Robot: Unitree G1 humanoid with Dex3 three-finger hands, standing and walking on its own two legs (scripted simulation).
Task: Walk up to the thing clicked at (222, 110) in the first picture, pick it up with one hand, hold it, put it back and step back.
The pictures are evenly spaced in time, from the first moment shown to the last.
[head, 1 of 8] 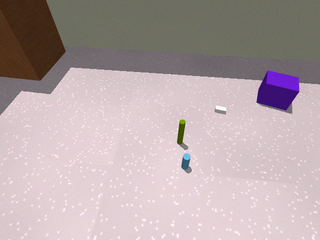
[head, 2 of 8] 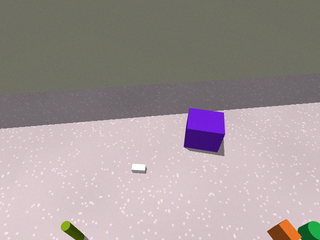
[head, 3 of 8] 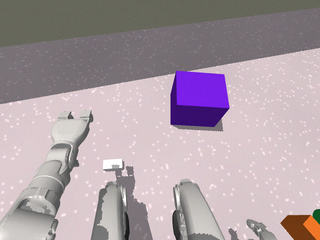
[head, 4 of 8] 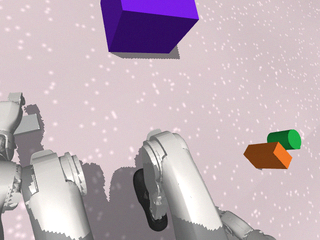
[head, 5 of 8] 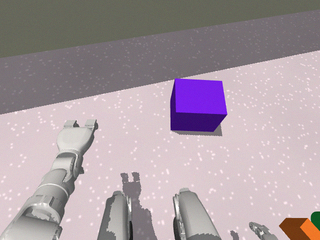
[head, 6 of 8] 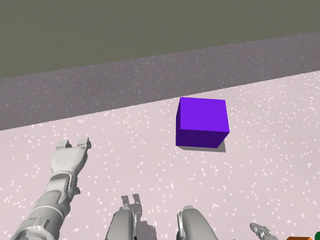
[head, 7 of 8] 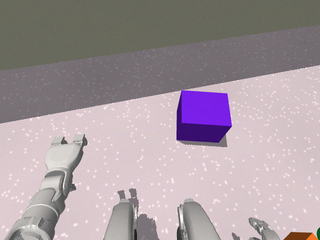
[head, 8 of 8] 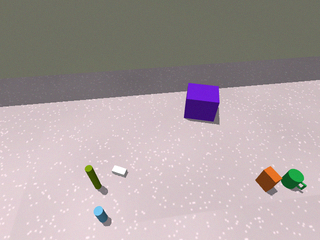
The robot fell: no
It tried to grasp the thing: yes
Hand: left
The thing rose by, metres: 0.31
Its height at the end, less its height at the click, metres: +0.00
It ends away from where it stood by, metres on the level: 0.35
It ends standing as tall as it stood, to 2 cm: yes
